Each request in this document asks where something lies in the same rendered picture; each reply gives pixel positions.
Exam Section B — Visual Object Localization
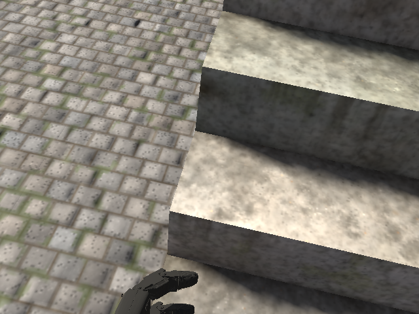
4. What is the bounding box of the left robot hand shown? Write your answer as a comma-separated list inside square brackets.
[115, 268, 198, 314]

